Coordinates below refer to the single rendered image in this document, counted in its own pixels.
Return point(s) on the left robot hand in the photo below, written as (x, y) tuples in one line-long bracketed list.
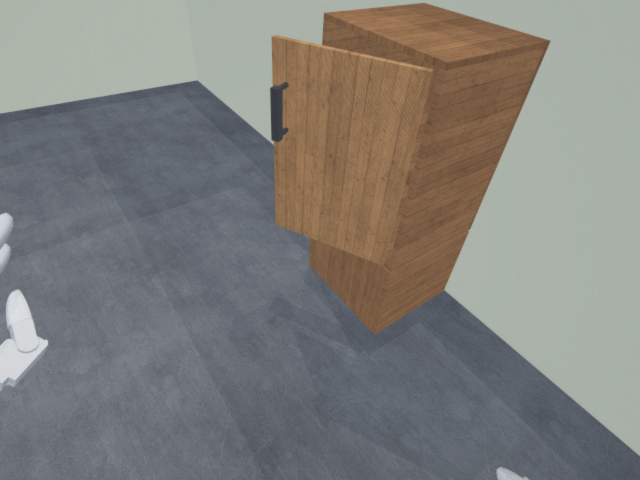
[(20, 353)]

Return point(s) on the cupboard door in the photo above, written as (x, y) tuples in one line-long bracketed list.
[(352, 123)]

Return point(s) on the handle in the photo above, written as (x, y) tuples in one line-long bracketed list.
[(276, 96)]

